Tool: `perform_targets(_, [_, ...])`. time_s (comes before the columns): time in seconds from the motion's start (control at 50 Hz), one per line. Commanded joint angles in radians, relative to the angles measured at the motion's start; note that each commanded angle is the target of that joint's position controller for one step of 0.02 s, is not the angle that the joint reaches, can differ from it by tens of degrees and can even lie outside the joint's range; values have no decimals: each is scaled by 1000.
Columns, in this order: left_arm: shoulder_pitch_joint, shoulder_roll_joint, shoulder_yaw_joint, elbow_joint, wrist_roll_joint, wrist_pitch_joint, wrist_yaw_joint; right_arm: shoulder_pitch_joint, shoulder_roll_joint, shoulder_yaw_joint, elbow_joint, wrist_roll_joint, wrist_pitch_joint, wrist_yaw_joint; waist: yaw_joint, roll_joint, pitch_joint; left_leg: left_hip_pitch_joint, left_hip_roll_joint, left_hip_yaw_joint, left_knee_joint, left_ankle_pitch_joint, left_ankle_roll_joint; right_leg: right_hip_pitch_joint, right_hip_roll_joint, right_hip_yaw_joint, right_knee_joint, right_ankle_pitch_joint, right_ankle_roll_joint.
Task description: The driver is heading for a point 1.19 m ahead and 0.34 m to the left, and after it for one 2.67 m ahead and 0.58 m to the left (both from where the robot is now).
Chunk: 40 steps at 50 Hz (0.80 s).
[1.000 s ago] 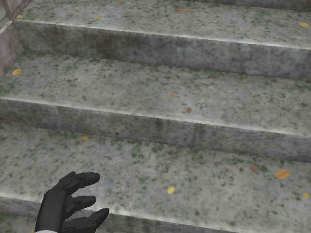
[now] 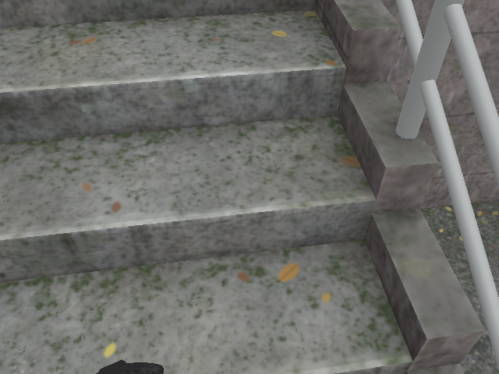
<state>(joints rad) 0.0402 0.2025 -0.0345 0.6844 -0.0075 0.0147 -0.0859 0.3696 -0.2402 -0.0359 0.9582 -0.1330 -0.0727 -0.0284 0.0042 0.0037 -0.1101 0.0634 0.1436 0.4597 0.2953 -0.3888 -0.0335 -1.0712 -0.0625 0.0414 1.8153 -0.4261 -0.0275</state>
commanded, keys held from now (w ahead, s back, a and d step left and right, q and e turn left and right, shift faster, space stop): e+shift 0.02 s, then shift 0.04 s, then q+shift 0.08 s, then w+q+shift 0.86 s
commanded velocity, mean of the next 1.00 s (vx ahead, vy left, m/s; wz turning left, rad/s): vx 0.54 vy -0.06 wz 0.46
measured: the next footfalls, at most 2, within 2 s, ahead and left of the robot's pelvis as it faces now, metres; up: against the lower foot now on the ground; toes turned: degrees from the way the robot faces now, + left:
right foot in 0.06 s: +0.16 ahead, -0.18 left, +0.15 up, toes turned -9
left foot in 0.74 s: +0.18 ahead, +0.06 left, +0.15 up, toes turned +18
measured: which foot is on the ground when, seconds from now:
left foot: down 0.00-0.08, up 0.10-0.72, down 0.74-1.00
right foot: up 0.00-0.04, down 0.06-0.76, up 0.78-1.00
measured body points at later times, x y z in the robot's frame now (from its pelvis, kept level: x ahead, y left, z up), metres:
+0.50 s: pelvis +0.09 -0.08 +0.14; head +0.10 -0.10 +0.59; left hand +0.22 +0.16 +0.04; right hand +0.21 -0.33 +0.01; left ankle +0.12 +0.06 -0.40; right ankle +0.12 -0.18 -0.58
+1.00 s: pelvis +0.20 +0.03 +0.14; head +0.21 +0.02 +0.59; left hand +0.42 +0.27 +0.13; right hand +0.31 -0.20 +0.01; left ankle +0.15 +0.04 -0.58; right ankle +0.22 -0.10 -0.44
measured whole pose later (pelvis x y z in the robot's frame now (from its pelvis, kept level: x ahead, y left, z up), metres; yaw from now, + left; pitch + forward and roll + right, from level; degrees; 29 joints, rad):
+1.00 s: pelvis +0.20 +0.03 +0.14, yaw +25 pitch +3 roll +1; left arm -0.06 0.11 -0.05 0.46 0.03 -0.04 -0.02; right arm 0.45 -0.19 -0.05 0.71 -0.04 -0.07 -0.04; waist -0.12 0.01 -0.05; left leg -0.28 -0.20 -0.06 0.58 -0.35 0.17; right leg -0.72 0.02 0.04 1.54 -0.39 0.02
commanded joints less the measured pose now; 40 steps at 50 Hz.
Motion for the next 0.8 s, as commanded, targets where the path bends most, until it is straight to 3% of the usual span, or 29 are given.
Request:
perform_targets(0.02, [-136, 22, 0, -92, 40, 9, -30, -79, -165, -41, -71, 28, -24, 5, 80, 100, 96, 57, 227, -85, -107, 676, 266, -9, -47, -131, -491, -118, -5])
perform_targets(0.06, [-77, 39, 15, -43, -44, 8, -9, -41, -238, -61, -83, 29, -23, 52, 82, 142, 114, -148, 270, -66, 21, 1038, 265, 258, 82, -193, -567, -13, -62])
perform_targets(0.08, [112, 134, 57, 25, -57, -9, 26, -152, -271, -63, -188, 55, -16, 75, 137, 78, 5, -197, 152, -19, 188, 1285, 215, 479, 144, -190, -631, 342, -96])
perform_targets(0.1, [327, 260, 99, 99, -51, -23, 57, -226, -203, -40, -262, 15, -41, 94, 204, -171, -276, -600, 31, -79, 489, 926, 97, 1065, 26, 143, -781, 754, -194])
perform_targets(0.12, [676, 289, 122, 188, 72, -34, 48, -302, -151, -25, -323, 1, -26, 123, 256, -243, -430, -779, -105, -193, 748, -91, 44, 1359, -179, 508, -1126, 1093, -269])
perform_targets(0.14, [722, 356, 157, 207, 121, -71, 33, -233, -131, -26, -286, 85, -1, 150, 232, -196, -329, -777, -116, -498, 1091, -95, 21, 1146, -253, 660, -1183, 1018, -243])
perform_targets(0.16, [566, 327, 153, 184, 88, -91, 0, -250, -141, -29, -230, 121, 6, 156, 172, -169, -194, -734, -84, -608, 1205, -24, 20, 863, -236, 595, -1209, 758, -198])
perform_targets(0.18, [374, 257, 148, 170, 1, -91, 0, -211, -116, -17, -220, 116, 12, 147, 73, -206, -107, -714, -51, -611, 1274, -7, 20, 675, -202, 491, -1188, 470, -218])
perform_targets(0.2, [96, 34, 67, 80, -36, -75, 86, -238, 38, 31, -248, 135, 61, 71, -46, 12, 17, -619, -100, -582, 1311, 75, 1, 497, -135, 476, -1244, 363, -110])
perform_targets(0.22, [20, 57, 67, 42, 3, -60, 101, -88, 27, 17, -231, 113, 91, 39, -116, -29, 8, -691, -136, -557, 1443, 105, -7, 481, -143, 398, -1201, 150, -107])
perform_targets(0.24, [79, 171, 94, 104, 1, -79, 38, -44, -79, 20, -150, 144, 24, 94, -51, -243, -81, -715, -113, -640, 1488, 104, 81, 434, -140, 283, -1284, 49, -137])
perform_targets(0.3, [126, 28, 47, 148, 39, -85, 35, -106, -30, 32, -146, 114, -16, 106, -52, -13, 10, -823, -106, -640, 1431, 253, 138, 467, -185, 206, -1313, 193, -116])
perform_targets(0.32, [159, 85, 91, 97, 26, -90, 66, -200, -59, -19, -219, 57, 94, 41, -64, 98, -6, -867, -166, -577, 1543, 267, 79, 545, -256, 366, -1320, -138, -99])
perform_targets(0.34, [101, 97, 90, 71, 11, -90, 67, -227, -43, -14, -238, 54, 149, 16, -71, 87, 65, -936, -142, -601, 1502, 296, 55, 535, -248, 279, -1326, -138, -43])
perform_targets(0.42, [62, 151, 115, -28, 28, -105, 75, -172, -101, -53, -282, 100, 215, 0, -97, -78, 88, -972, -136, -543, 1340, 280, 21, 704, -314, 105, -1490, 116, -60])
perform_targets(0.44, [81, 84, 58, -3, 65, -124, 38, -178, -49, 2, -213, 126, 81, 66, -8, -338, 62, -1082, -161, -613, 1485, 374, 101, 678, -291, 38, -1443, -7, -133])
perform_targets(0.46, [216, 190, 128, 7, 35, -133, 72, -278, -115, -68, -329, 149, 148, 38, -82, -73, 19, -1097, -154, -521, 1428, 332, 54, 886, -326, 93, -1484, -141, -75])
perform_targets(0.48, [251, 183, 124, 13, 22, -126, 84, -301, -105, -64, -345, 111, 182, 27, -78, -45, 46, -1160, -130, -503, 1360, 300, 30, 965, -352, 79, -1491, -135, -67])
perform_targets(0.54, [165, 149, 119, -16, 22, -113, 129, -205, -100, -78, -344, 95, 195, 7, -122, -137, -31, -980, -98, -405, 1260, 249, 10, 993, -327, -85, -1521, -127, -51])
perform_targets(0.56, [-41, 28, 84, -137, 34, -61, 118, 19, -208, -119, -250, 91, 195, -22, -158, -243, 54, -782, -109, -372, 947, 47, -17, 875, -166, -287, -1549, -136, -55])
perform_targets(0.6, [-51, 96, 101, -133, 83, -33, 123, 33, -229, -139, -248, 120, 180, -11, -163, -339, 96, -531, -88, -234, 841, 3, -13, 757, -138, -332, -1590, -240, -48])
perform_targets(0.66, [-105, 125, 109, -138, 51, -58, 101, 130, -107, -103, -251, 163, 212, 31, -223, -168, 53, -380, 15, -333, 655, 40, 120, 858, -202, -379, -1405, 8, -13])
perform_targets(0.68, [-42, 79, 118, -202, 171, -83, 60, 214, 110, -43, -191, 86, 49, 120, -98, 189, 396, -673, -110, -467, 586, 144, 149, 847, -307, -261, -1258, 251, -74])
perform_targets(0.7, [-139, 204, 134, -89, 27, -71, 72, 42, -102, -79, -339, 144, 156, 61, -211, -67, -44, -445, -44, -248, 487, 2, 211, 1032, -355, -285, -1248, 348, -55])
perform_targets(0.72, [-98, 116, 111, -84, -11, -42, 72, 11, -166, -107, -349, 143, 169, 53, -156, -14, -38, -373, -96, -261, 432, -56, 220, 983, -289, -328, -1138, 114, -53])
perform_targets(0.74, [-103, 53, 80, -82, -15, -28, 65, 22, -146, -102, -313, 139, 163, 49, -175, 93, 101, -449, -187, -238, 376, -50, 273, 913, -189, -350, -843, 91, -41])
perform_targets(0.76, [-204, -27, 43, -136, -59, -26, 72, 56, 3, -34, -271, 120, 153, 41, -186, 279, 252, -577, -215, -356, 335, 282, 327, 744, -106, -296, -563, 62, 33])
perform_targets(0.78, [-213, -78, 18, -259, -35, -44, 61, 3, -22, -21, -278, 130, 123, 2, -95, 540, 279, -611, -165, -822, 12, 293, 368, 493, 87, -245, -445, -97, 104])
perform_targets(0.8, [-234, -43, 26, -306, 21, -56, 59, -45, -47, -20, -334, 99, 93, -18, -69, 427, 275, -616, -66, -1042, -67, 256, 398, 392, 52, -120, -268, -107, 125])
